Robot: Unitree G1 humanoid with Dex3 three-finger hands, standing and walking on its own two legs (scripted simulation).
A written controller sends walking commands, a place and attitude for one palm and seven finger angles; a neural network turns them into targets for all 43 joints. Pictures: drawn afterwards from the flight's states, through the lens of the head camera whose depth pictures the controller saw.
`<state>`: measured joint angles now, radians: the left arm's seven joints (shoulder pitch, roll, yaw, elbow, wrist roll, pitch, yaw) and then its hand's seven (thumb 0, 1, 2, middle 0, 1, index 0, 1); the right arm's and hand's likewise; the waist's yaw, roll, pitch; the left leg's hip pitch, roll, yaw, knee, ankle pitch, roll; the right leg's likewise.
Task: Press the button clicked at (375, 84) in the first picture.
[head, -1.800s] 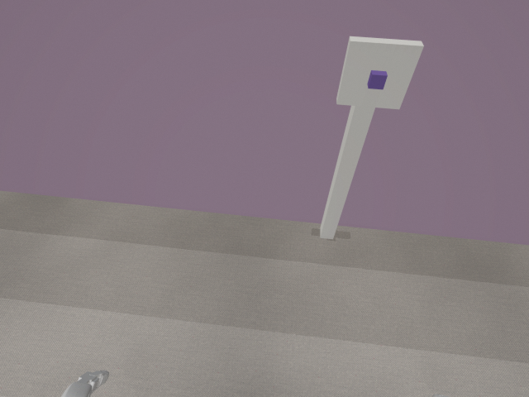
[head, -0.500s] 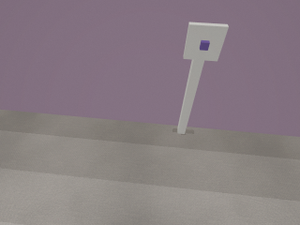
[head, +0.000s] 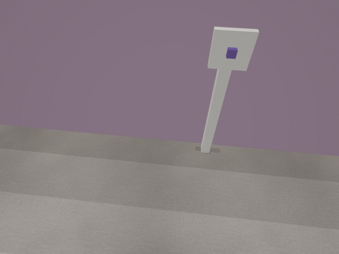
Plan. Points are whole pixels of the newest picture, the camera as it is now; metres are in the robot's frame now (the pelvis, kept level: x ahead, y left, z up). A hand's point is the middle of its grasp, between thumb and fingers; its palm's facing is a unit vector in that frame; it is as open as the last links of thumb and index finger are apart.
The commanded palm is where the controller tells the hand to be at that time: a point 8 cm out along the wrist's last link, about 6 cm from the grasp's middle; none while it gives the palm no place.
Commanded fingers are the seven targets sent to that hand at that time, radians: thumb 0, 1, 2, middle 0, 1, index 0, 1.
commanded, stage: walk to a spot facing it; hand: left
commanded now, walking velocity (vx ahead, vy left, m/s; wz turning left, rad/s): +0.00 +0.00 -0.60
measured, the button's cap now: (231, 52) +0.90 -0.21 +0.04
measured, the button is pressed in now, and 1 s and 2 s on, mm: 0 0 0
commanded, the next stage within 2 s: none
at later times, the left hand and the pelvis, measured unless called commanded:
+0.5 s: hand out of the picture +0.03 +0.15 -0.17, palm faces -0.18 -0.95 -0.26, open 7.4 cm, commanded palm none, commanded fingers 0.00 0.90 0.90 -0.20 -0.30 -0.20 -0.30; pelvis -0.03 -0.04 -0.01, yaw -15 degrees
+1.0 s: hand out of the picture +0.14 +0.21 -0.18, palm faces -0.45 -0.86 -0.22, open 7.4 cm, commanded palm none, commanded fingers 0.00 0.90 0.90 -0.20 -0.30 -0.20 -0.30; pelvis -0.03 +0.05 -0.01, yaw -33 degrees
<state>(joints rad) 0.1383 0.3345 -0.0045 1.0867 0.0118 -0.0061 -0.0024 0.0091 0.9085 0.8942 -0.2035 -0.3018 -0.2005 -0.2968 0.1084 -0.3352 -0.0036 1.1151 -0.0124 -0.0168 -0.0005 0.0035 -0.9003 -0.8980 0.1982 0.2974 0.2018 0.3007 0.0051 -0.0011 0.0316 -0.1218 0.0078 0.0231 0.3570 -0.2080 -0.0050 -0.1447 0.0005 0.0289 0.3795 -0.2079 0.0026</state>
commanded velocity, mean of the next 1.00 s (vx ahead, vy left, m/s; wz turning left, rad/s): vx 0.00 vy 0.00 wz -0.60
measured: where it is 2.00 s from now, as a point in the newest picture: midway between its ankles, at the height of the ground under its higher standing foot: outside the picture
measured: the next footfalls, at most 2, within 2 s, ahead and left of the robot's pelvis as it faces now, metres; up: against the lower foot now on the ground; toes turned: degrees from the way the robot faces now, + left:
left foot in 0.92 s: +0.05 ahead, +0.11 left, +0.00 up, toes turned -32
right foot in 1.58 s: -0.13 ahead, -0.03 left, +0.00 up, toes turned -63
